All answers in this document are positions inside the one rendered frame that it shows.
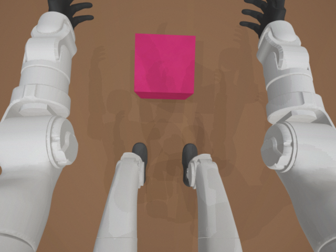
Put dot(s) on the left robot thigh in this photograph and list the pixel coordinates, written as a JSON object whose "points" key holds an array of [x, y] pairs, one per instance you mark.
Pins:
{"points": [[118, 228]]}

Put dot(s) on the robot right upper arm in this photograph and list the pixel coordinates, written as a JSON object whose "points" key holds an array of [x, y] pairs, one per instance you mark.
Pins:
{"points": [[304, 157]]}

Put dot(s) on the right robot forearm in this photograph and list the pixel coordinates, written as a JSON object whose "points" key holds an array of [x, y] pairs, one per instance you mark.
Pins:
{"points": [[288, 77]]}

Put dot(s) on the right robot hand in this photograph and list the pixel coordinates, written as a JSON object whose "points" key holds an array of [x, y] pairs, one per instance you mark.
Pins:
{"points": [[273, 10]]}

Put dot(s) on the robot right foot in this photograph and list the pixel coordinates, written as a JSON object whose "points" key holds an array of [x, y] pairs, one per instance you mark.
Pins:
{"points": [[189, 152]]}

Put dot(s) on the left robot hand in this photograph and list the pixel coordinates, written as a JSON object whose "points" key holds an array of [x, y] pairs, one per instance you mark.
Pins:
{"points": [[63, 6]]}

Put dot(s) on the robot left upper arm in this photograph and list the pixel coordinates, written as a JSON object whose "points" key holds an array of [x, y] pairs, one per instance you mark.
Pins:
{"points": [[33, 152]]}

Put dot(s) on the left robot forearm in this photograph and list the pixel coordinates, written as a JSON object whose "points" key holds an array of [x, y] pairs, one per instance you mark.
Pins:
{"points": [[46, 70]]}

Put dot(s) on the carton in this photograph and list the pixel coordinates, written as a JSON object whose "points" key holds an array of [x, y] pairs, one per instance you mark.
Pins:
{"points": [[164, 66]]}

